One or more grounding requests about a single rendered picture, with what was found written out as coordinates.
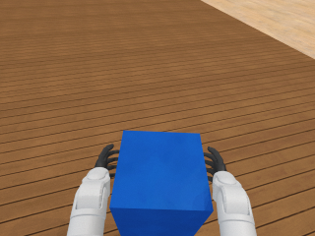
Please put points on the robot right forearm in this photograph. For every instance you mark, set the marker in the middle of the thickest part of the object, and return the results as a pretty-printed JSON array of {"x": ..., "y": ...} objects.
[{"x": 235, "y": 215}]

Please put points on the right robot hand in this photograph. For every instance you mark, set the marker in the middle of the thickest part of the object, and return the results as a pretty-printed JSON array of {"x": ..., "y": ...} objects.
[{"x": 216, "y": 163}]

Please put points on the left robot hand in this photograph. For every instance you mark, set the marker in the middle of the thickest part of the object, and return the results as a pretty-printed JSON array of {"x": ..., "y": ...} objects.
[{"x": 103, "y": 159}]

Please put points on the robot left forearm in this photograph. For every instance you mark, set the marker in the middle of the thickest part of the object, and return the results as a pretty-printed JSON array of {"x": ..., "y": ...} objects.
[{"x": 89, "y": 208}]

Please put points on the carton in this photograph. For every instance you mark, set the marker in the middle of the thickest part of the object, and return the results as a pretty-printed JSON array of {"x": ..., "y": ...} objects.
[{"x": 161, "y": 185}]

